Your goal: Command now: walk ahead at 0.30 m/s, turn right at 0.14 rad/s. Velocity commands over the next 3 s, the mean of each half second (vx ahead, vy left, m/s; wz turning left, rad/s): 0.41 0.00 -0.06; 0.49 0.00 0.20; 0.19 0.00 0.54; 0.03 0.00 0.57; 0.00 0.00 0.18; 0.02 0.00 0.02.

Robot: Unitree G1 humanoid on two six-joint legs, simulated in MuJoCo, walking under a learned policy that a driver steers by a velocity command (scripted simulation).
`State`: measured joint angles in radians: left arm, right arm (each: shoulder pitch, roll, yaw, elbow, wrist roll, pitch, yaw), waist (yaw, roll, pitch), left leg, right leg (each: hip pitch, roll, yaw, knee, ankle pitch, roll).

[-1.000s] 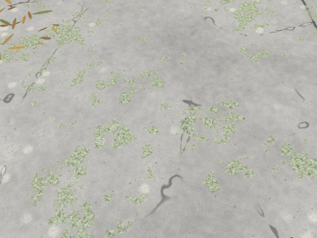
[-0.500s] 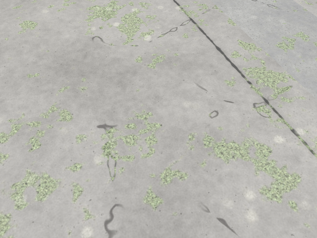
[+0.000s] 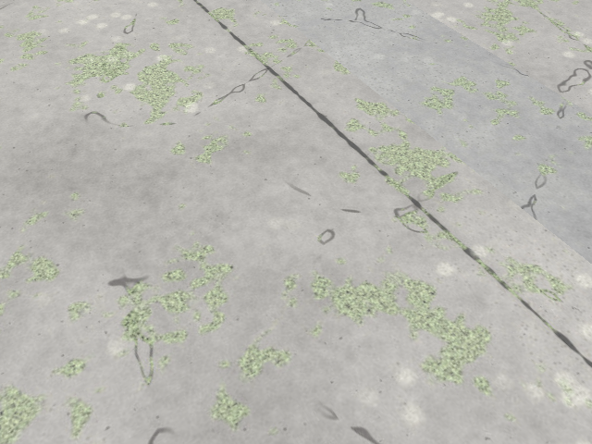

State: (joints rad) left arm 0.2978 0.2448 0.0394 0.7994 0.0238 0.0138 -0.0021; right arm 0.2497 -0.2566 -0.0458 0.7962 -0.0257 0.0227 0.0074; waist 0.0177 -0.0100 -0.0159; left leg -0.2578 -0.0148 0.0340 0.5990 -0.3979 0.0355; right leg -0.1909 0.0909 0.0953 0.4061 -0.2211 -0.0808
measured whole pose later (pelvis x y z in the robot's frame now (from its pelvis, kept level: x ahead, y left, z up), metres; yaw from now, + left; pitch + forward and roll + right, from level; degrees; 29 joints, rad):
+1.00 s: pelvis +0.46 -0.03 -0.01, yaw +9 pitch +1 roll -1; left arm 0.41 0.20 0.02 1.00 0.02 -0.10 0.03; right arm 0.06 -0.21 -0.02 0.83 -0.03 -0.03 0.05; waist 0.04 0.02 0.06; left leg -0.58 0.02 0.10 0.62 -0.05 0.10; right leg 0.14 0.07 -0.21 0.19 -0.36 -0.06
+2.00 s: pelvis +0.67 -0.03 +0.00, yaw +43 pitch +0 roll +1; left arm 0.23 0.27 0.03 0.73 0.03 0.01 0.03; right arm 0.17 -0.32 -0.07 0.75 -0.01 0.09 0.04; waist 0.01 0.02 0.09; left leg -0.39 -0.03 -0.03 0.92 -0.45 -0.04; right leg -0.21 -0.05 -0.12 0.44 -0.22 -0.03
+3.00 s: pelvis +0.64 -0.04 +0.00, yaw +47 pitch -1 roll +0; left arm 0.29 0.20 0.00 1.07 0.02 0.01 0.03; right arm 0.28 -0.21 0.00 1.11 -0.01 0.01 -0.02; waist 0.00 0.00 0.01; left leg -0.20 -0.05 -0.03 0.45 -0.29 0.05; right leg -0.14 0.02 0.01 0.43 -0.32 -0.04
